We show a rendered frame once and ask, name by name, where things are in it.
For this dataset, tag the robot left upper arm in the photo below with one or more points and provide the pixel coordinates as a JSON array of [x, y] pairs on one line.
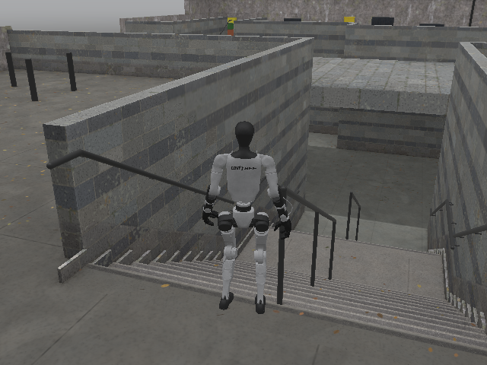
[[219, 161]]

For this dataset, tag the left robot shin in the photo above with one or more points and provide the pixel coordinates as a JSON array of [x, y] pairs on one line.
[[227, 274]]

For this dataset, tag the robot right upper arm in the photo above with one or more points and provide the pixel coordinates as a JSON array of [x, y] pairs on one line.
[[271, 175]]

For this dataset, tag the left robot hand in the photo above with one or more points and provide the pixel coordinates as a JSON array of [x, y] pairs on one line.
[[213, 214]]

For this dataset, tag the robot left forearm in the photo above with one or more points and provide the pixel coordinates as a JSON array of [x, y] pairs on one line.
[[209, 201]]

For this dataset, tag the right robot hand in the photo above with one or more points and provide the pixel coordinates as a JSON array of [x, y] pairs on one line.
[[286, 229]]

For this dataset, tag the right robot thigh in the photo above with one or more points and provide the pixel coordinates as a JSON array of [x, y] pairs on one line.
[[261, 229]]

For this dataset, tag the robot right forearm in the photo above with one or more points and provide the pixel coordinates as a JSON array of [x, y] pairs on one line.
[[280, 206]]

